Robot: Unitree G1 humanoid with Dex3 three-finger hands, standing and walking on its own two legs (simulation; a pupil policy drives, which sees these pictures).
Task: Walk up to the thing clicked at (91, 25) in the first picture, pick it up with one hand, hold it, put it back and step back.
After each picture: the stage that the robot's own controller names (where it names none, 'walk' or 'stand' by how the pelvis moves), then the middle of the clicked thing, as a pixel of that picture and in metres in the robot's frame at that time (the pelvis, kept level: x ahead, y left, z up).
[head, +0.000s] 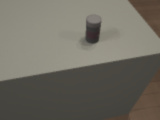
stand; (93, 29) +0.60 -0.05 +0.04
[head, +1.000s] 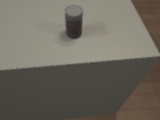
sink last; (73, 22) +0.56 +0.04 +0.06
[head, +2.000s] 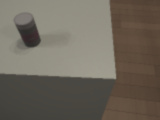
walk; (28, 30) +0.51 +0.21 +0.08
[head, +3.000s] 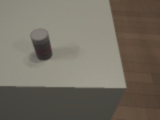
stand; (42, 45) +0.50 +0.16 +0.04
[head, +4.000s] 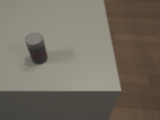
stand; (37, 49) +0.49 +0.18 +0.03
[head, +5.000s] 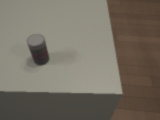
stand; (38, 50) +0.49 +0.18 +0.03
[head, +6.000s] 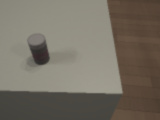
stand; (39, 49) +0.49 +0.18 +0.03
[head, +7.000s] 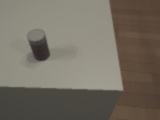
rise first; (39, 45) +0.50 +0.17 +0.03
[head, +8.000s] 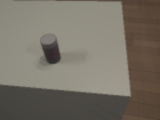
rise first; (51, 49) +0.50 +0.17 +0.04
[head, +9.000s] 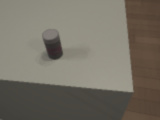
go down; (53, 44) +0.51 +0.16 +0.04
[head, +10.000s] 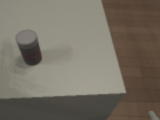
go down; (30, 48) +0.47 +0.15 +0.06
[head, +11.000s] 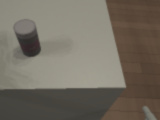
close in; (28, 39) +0.48 +0.15 +0.07
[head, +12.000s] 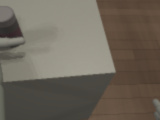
close; (8, 28) +0.50 +0.18 +0.09
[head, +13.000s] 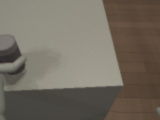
lift; (9, 55) +0.41 +0.21 +0.09
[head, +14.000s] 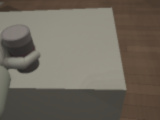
lift; (22, 50) +0.32 +0.17 +0.23
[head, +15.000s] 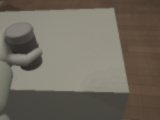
hold; (25, 47) +0.34 +0.16 +0.23
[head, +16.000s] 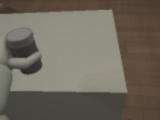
hold; (25, 51) +0.34 +0.17 +0.22
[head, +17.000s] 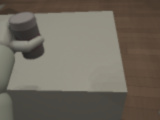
crouch; (28, 36) +0.37 +0.16 +0.25
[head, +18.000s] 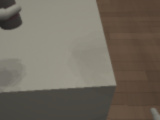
crouch; (4, 6) +0.48 +0.19 +0.25
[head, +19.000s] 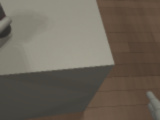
lower; out of the picture +0.52 +0.19 +0.11
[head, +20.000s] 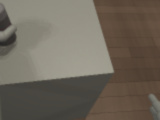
lower; out of the picture +0.51 +0.19 +0.10
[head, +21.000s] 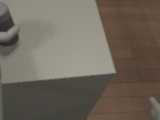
lower; (2, 25) +0.51 +0.19 +0.10
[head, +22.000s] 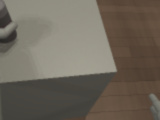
lower; (0, 22) +0.51 +0.19 +0.10
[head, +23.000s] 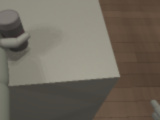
loosen; (13, 31) +0.49 +0.17 +0.09
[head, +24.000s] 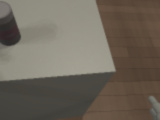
rise; (4, 25) +0.50 +0.17 +0.10
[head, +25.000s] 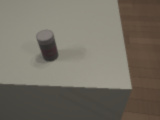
sink last; (48, 46) +0.50 +0.17 +0.07
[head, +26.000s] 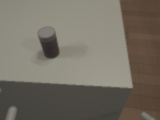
stand; (49, 43) +0.50 +0.16 +0.06
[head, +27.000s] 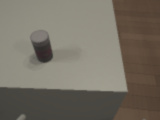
stand; (42, 47) +0.48 +0.17 +0.05
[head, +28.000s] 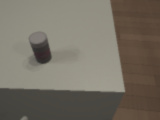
stand; (41, 48) +0.48 +0.18 +0.04
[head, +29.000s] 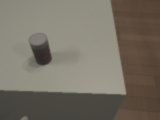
stand; (41, 49) +0.47 +0.17 +0.04
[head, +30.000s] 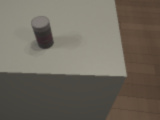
walk; (43, 33) +0.53 +0.16 +0.05
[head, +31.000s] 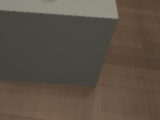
walk; out of the picture +0.84 +0.13 +0.05
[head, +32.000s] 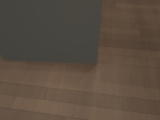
stand; out of the picture +1.21 +0.18 +0.06
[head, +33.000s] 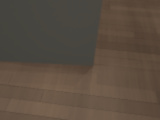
stand; out of the picture +1.19 +0.16 +0.04
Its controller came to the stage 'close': yes
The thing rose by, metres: 0.21
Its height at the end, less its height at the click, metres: +0.00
